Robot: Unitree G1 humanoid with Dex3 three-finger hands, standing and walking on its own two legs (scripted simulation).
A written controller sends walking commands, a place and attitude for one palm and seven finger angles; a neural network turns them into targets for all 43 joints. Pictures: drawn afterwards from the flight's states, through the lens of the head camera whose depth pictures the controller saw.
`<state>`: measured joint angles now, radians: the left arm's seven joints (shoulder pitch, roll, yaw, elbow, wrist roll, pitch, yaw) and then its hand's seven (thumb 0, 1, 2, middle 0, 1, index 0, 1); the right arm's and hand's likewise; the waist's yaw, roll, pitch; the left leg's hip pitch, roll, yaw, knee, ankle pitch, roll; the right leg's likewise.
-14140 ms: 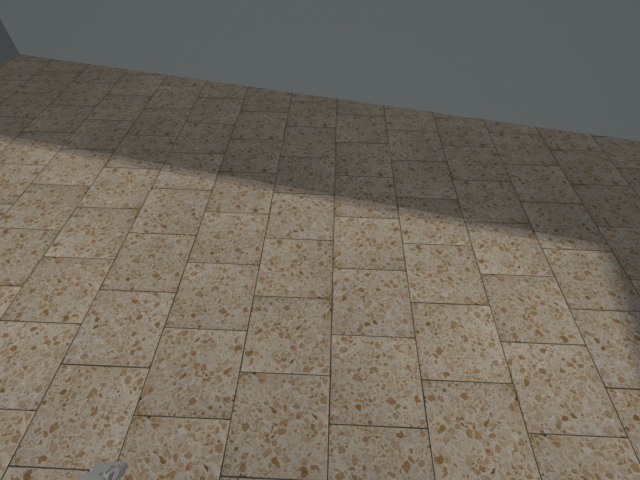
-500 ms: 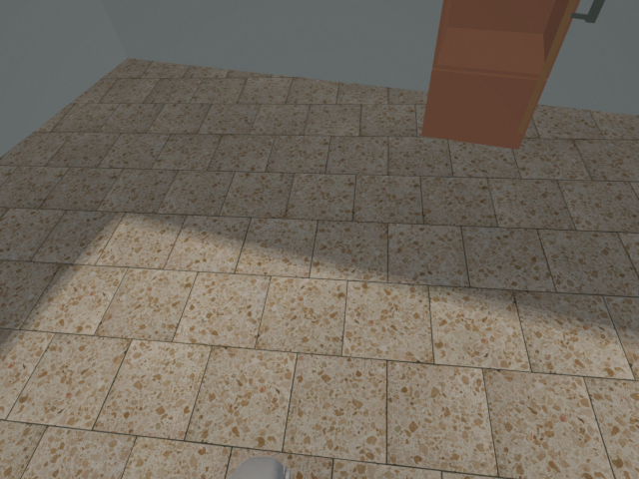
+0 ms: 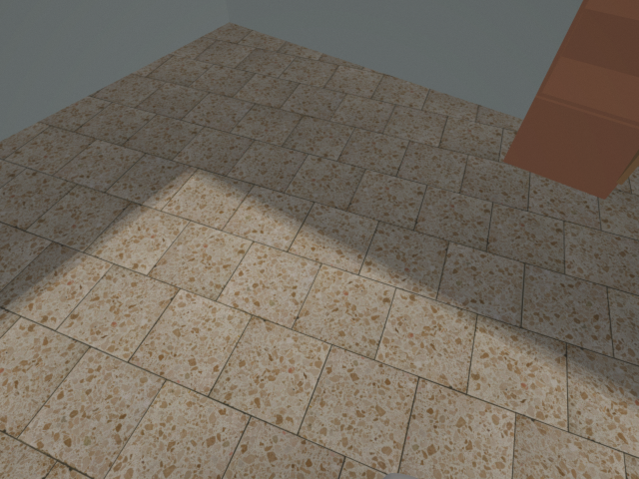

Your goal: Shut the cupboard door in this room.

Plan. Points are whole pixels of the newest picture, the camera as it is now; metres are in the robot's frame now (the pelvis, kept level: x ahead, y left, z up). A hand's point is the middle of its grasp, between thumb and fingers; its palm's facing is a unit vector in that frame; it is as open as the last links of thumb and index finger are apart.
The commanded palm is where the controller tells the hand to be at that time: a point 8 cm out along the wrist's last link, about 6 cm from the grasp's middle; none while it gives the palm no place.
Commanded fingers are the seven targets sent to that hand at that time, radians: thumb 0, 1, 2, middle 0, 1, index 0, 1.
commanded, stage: turn or walk to find it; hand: left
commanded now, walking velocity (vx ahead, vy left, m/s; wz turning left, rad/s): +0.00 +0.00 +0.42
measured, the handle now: out of the picture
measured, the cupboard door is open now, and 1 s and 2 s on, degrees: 79 79 79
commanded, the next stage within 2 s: none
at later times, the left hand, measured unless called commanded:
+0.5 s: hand out of the picture -0.01 +0.15 -0.15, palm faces +0.25 -0.93 -0.27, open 7.3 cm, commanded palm none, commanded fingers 0.00 0.90 0.90 -0.20 -0.30 -0.20 -0.30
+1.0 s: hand out of the picture -0.03 +0.19 -0.16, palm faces +0.44 -0.86 -0.28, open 7.3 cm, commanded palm none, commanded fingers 0.00 0.90 0.90 -0.20 -0.30 -0.20 -0.30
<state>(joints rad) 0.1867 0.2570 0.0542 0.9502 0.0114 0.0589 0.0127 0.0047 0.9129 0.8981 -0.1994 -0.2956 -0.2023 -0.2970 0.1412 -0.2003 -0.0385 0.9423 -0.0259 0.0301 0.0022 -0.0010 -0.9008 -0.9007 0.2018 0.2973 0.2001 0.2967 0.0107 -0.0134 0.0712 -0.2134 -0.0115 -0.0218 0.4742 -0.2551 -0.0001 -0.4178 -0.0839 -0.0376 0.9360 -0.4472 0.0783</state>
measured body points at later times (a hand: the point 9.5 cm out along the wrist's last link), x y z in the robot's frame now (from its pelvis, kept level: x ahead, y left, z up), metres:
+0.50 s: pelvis -0.01 -0.05 +0.00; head +0.03 -0.06 +0.45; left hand -0.03 +0.20 -0.13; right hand +0.10 -0.29 -0.16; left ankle -0.08 +0.11 -0.68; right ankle +0.01 -0.13 -0.74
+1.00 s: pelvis -0.03 -0.04 +0.00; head +0.01 -0.04 +0.45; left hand -0.05 +0.24 -0.13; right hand +0.15 -0.23 -0.15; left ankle -0.07 +0.09 -0.74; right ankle +0.03 -0.15 -0.72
